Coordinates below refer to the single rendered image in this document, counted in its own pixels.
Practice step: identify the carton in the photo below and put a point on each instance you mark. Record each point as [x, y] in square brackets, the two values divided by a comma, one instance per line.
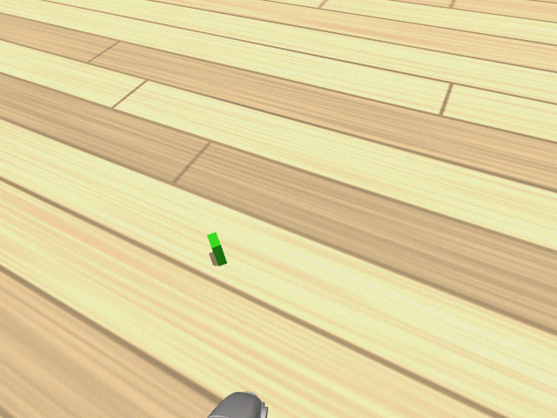
[217, 249]

